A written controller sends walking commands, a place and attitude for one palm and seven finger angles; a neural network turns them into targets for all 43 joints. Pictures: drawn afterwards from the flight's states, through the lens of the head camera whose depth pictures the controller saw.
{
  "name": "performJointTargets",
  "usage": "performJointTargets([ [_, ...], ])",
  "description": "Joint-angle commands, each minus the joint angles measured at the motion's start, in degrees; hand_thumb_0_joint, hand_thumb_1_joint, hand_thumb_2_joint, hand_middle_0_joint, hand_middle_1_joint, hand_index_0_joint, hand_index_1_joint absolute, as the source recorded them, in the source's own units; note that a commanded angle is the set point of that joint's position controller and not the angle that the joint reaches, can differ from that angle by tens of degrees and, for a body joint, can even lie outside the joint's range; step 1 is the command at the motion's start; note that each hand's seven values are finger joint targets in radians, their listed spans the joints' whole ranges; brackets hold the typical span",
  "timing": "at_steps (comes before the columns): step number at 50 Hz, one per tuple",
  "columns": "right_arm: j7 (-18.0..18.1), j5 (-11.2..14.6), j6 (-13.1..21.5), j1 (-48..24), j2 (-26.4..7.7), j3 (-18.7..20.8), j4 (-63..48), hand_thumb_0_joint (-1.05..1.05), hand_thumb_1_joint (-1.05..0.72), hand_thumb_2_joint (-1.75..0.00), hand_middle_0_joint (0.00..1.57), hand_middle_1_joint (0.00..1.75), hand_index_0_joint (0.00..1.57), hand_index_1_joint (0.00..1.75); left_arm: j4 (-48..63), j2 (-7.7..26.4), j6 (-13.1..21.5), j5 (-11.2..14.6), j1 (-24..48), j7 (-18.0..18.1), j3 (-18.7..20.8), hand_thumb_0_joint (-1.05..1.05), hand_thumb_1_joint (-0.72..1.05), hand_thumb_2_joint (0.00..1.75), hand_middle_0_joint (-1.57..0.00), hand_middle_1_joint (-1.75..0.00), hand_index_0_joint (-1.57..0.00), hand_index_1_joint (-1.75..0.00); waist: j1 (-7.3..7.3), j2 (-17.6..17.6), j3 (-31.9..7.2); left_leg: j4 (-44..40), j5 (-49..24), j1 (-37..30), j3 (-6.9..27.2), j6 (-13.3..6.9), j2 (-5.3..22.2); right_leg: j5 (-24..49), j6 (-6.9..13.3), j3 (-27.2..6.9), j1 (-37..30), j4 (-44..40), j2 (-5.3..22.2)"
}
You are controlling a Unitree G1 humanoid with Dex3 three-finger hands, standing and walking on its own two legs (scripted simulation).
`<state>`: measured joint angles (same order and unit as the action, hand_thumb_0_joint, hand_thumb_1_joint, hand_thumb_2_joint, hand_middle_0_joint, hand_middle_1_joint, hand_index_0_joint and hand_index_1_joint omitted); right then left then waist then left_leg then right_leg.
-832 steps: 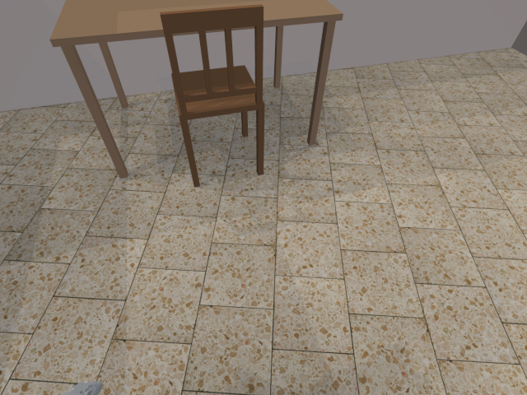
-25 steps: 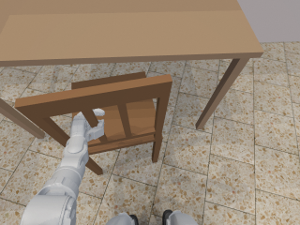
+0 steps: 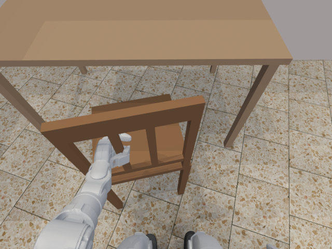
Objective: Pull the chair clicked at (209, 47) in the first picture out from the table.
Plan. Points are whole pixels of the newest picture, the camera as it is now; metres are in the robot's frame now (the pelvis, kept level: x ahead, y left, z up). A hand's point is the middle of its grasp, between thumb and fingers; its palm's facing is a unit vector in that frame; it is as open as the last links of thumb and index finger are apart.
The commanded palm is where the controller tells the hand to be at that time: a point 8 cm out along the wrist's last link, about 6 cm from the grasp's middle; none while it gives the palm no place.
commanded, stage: step backward, pulling the chair out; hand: left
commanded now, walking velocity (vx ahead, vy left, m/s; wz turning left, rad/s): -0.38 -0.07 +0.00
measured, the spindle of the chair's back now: (121, 152) +0.38 +0.14 -0.09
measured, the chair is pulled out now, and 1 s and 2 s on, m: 0.17 0.25 0.34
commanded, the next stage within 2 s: none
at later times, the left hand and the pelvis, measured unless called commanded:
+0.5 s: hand (125, 164) +0.33 +0.12 -0.06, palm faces +0.08 -0.98 -0.16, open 5.5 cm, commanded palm +0.34 +0.16 -0.06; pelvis -0.04 -0.02 +0.00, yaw +0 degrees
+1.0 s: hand (119, 184) +0.28 +0.13 -0.06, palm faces -0.04 -0.98 -0.18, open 5.5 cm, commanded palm +0.28 +0.18 -0.06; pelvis -0.10 +0.02 -0.01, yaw -2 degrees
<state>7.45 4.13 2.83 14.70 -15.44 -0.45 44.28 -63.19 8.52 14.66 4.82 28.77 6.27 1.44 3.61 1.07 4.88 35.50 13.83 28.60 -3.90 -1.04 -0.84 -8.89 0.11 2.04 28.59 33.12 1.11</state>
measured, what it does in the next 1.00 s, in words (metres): walks backwards: left foot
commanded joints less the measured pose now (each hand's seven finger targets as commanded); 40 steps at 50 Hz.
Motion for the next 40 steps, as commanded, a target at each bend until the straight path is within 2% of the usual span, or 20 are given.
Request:
performJointTargets([
  [1, 0.92, 0.14, 2.47, 1.18, -8.02, 2.40, -5.37, 0.00, -0.90, -0.90, 0.20, 0.30, 0.20, 0.30, 11.35, 10.27, 3.12, -1.78, 19.93, 0.90, -1.76, 0.00, 0.90, 0.90, -0.50, -1.45, -0.50, -1.45, -1.37, 0.63, -21.05, -10.99, 6.40, -8.26, 12.07, -1.87, 11.33, -12.80, 0.10, -5.39, -6.72, -0.84, 4.15],
  [3, 0.99, -0.30, 2.61, 0.20, -8.15, 2.08, -6.17, 0.00, -0.90, -0.90, 0.20, 0.30, 0.20, 0.30, 13.57, 9.22, 2.98, -1.55, 22.02, 0.81, -2.26, 0.00, 0.90, 0.90, -0.50, -1.45, -0.50, -1.45, -1.54, 6.50, -19.12, -16.46, 13.36, -6.44, 18.37, -4.00, 15.88, -16.17, 0.41, -4.12, -5.33, 7.53, 1.37],
  [4, 1.09, -0.83, 2.57, 0.21, -7.92, 2.12, -5.71, 0.00, -0.90, -0.90, 0.20, 0.30, 0.20, 0.30, 13.83, 9.23, 2.87, -1.58, 22.47, 0.75, -1.55, 0.00, 0.90, 0.90, -0.50, -1.45, -0.50, -1.45, -1.72, 7.98, -19.56, -16.35, 8.42, -8.60, 20.61, -4.81, 17.77, -14.22, 0.40, -3.89, -4.37, 11.59, 0.85],
  [6, 1.07, -1.62, 2.72, 0.84, -7.08, 2.17, -5.06, 0.00, -0.90, -0.90, 0.20, 0.30, 0.20, 0.30, 13.58, 9.53, 2.58, -1.82, 22.18, 0.36, -0.94, 0.00, 0.90, 0.90, -0.50, -1.45, -0.50, -1.45, -1.60, 5.60, -21.11, -12.29, -6.65, -14.05, 19.12, -5.86, 19.02, -13.61, 0.03, -4.20, -4.90, 11.95, 1.19],
  [8, 0.94, -2.17, 3.10, 1.41, -7.32, 2.51, -4.56, 0.00, -0.90, -0.90, 0.20, 0.30, 0.20, 0.30, 12.30, 10.09, 2.18, -2.18, 22.38, 0.22, 0.01, 0.00, 0.90, 0.90, -0.50, -1.45, -0.50, -1.45, -1.48, 5.36, -20.49, -9.95, -11.58, -15.12, 17.83, -5.46, 18.46, -12.76, 0.06, -4.03, -6.05, 8.33, 0.90],
  [11, 0.35, -2.40, 3.50, 1.13, -7.15, 2.47, -3.89, 0.00, -0.90, -0.90, 0.20, 0.30, 0.20, 0.30, 12.37, 9.62, 2.29, -3.02, 22.96, -0.18, -0.49, 0.00, 0.90, 0.90, -0.50, -1.45, -0.50, -1.45, -1.30, 8.50, -19.84, -7.99, -10.47, -13.64, 15.29, -4.22, 17.05, -7.50, 0.13, -3.61, -8.75, 4.01, 1.20],
  [13, 0.73, -1.92, 3.52, 0.53, -7.56, 3.04, -3.96, 0.00, -0.90, -0.90, 0.20, 0.30, 0.20, 0.30, 11.36, 13.04, 1.76, -2.90, 22.32, 0.13, 2.14, 0.00, 0.90, 0.90, -0.50, -1.45, -0.50, -1.45, -1.79, 5.72, -20.88, -7.02, -4.04, -7.88, 12.68, -2.68, 15.02, -4.88, 0.59, -4.90, -13.14, 3.04, 2.30],
  [15, 0.68, -1.62, 3.65, -0.55, -6.71, 2.78, -4.86, 0.00, -0.90, -0.90, 0.20, 0.30, 0.20, 0.30, 11.45, 13.96, 1.63, -2.89, 22.04, 0.36, 2.17, 0.00, 0.90, 0.90, -0.50, -1.45, -0.50, -1.45, -1.93, 3.59, -18.81, -5.05, 9.84, -1.94, 9.75, -1.08, 11.49, -11.84, 2.07, -9.42, -12.21, 0.18, 6.01],
  [17, 0.49, -1.37, 3.66, 0.75, -6.26, 3.03, -4.66, 0.00, -0.90, -0.90, 0.20, 0.30, 0.20, 0.30, 10.87, 16.09, 1.68, -2.74, 21.06, 1.15, 2.66, 0.00, 0.90, 0.90, -0.50, -1.45, -0.50, -1.45, -1.33, -6.74, -18.90, 7.28, 16.42, -4.46, 6.13, 2.12, 4.46, -18.44, 5.93, -22.17, -5.96, -12.59, 15.39],
  [18, 0.32, -1.20, 3.57, 1.24, -6.41, 3.28, -4.01, 0.00, -0.90, -0.90, 0.20, 0.30, 0.20, 0.30, 10.23, 17.05, 1.33, -2.72, 19.04, 1.47, 3.07, 0.00, 0.90, 0.90, -0.50, -1.45, -0.50, -1.45, -1.83, -9.11, -20.64, 15.58, 14.60, -5.96, 5.02, 3.40, 1.34, -14.16, 8.36, -26.48, -6.29, -16.58, 20.87],
  [20, -0.54, -1.76, 3.46, -0.79, -5.75, 2.50, -3.26, 0.00, -0.90, -0.90, 0.20, 0.30, 0.20, 0.30, 10.03, 15.73, 0.07, -3.08, 18.49, 1.15, 3.13, 0.00, 0.90, 0.90, -0.50, -1.45, -0.50, -1.45, -2.94, -8.36, -22.78, 23.44, 17.25, 0.33, 9.41, 3.61, 1.18, 10.54, 11.29, -24.12, -17.53, -12.38, 23.82],
  [23, -0.31, -1.42, 2.84, -1.94, -6.13, 1.81, -3.01, 0.00, -0.90, -0.90, 0.20, 0.30, 0.20, 0.30, 12.05, 15.57, -1.43, -2.99, 20.25, 1.13, 3.53, 0.00, 0.90, 0.90, -0.50, -1.45, -0.50, -1.45, -1.71, -7.44, -23.64, 17.04, 16.87, -2.50, 9.95, 3.99, 2.28, 32.25, 8.49, -14.32, -22.49, -5.55, 21.37],
  [26, 0.52, -1.36, 1.61, -0.33, -6.46, 1.86, -1.90, 0.00, -0.90, -0.90, 0.20, 0.30, 0.20, 0.30, 12.38, 13.09, -2.91, -2.79, 20.01, 0.76, 1.97, 0.00, 0.90, 0.90, -0.50, -1.45, -0.50, -1.45, -1.47, -8.85, -24.29, 0.89, 10.09, -7.67, 6.12, 4.28, 2.16, 36.53, 5.17, -10.28, -24.45, -4.01, 18.38],
  [28, 1.30, -0.95, 0.90, 0.56, -7.42, 2.68, -2.07, 0.00, -0.90, -0.90, 0.20, 0.30, 0.20, 0.30, 12.66, 11.65, -3.86, -2.24, 20.91, 0.61, 0.15, 0.00, 0.90, 0.90, -0.50, -1.45, -0.50, -1.45, -0.86, -7.08, -24.60, -10.00, -5.70, -13.46, 4.92, 3.41, 5.46, 32.82, 2.16, -7.01, -22.80, -0.44, 14.77],
  [30, 1.15, -1.03, 0.20, 1.37, -8.32, 4.15, -3.26, 0.00, -0.90, -0.90, 0.20, 0.30, 0.20, 0.30, 14.16, 8.50, -3.44, -2.02, 22.92, -0.05, -1.39, 0.00, 0.90, 0.90, -0.50, -1.45, -0.50, -1.45, -1.48, -2.76, -25.78, -9.48, -22.19, -18.53, 5.60, 1.34, 11.15, 25.30, -1.13, -3.54, -19.06, 0.95, 7.92],
  [31, 0.95, -1.31, -0.16, 1.28, -7.80, 4.25, -4.50, 0.00, -0.90, -0.90, 0.20, 0.30, 0.20, 0.30, 16.12, 6.61, -2.89, -2.15, 25.30, -0.56, -2.83, 0.00, 0.90, 0.90, -0.50, -1.45, -0.50, -1.45, -0.74, 0.01, -26.35, -8.02, -24.37, -19.33, 5.66, 0.98, 12.08, 22.95, -1.57, -2.06, -18.01, 2.39, 6.51],
  [32, 0.79, -2.29, -0.71, -0.26, -6.87, 3.95, -5.50, 0.00, -0.90, -0.90, 0.20, 0.30, 0.20, 0.30, 18.26, 5.75, -2.01, -2.83, 27.75, -0.96, -3.79, 0.00, 0.90, 0.90, -0.50, -1.45, -0.50, -1.45, -0.24, 7.59, -26.57, -7.81, -26.29, -18.02, 6.31, 0.78, 12.69, 21.63, -1.59, -1.29, -17.70, 5.31, 6.40],
  [34, 0.31, -2.65, -1.58, -0.60, -6.81, 4.41, -6.50, 0.00, -0.90, -0.90, 0.20, 0.30, 0.20, 0.30, 16.96, 6.84, -1.63, -3.43, 24.80, -0.89, -1.54, 0.00, 0.90, 0.90, -0.50, -1.45, -0.50, -1.45, -1.19, 11.01, -24.43, -8.34, -25.30, -14.35, 7.89, -0.32, 14.63, 7.67, -1.30, -0.60, -16.24, 8.86, 3.93],
  [37, -0.48, -2.62, -1.50, -0.14, -6.45, 4.52, -7.08, 0.00, -0.90, -0.90, 0.20, 0.30, 0.20, 0.30, 15.35, 6.83, -0.33, -3.99, 23.10, -0.95, -0.94, 0.00, 0.90, 0.90, -0.50, -1.45, -0.50, -1.45, -1.54, 7.40, -21.82, -4.99, -21.32, -10.55, 7.11, 0.05, 14.56, 10.15, -0.29, -1.24, -17.22, 5.85, 4.12],
  [40, -0.15, -2.28, -1.39, 0.69, -6.27, 4.56, -6.04, 0.00, -0.90, -0.90, 0.20, 0.30, 0.20, 0.30, 14.50, 10.05, 0.32, -4.17, 22.55, -0.84, 0.58, 0.00, 0.90, 0.90, -0.50, -1.45, -0.50, -1.45, -0.78, -1.29, -23.72, -0.50, -7.28, -7.21, 4.03, 2.71, 10.02, 19.93, 1.08, -5.11, -18.24, 2.03, 8.90],
])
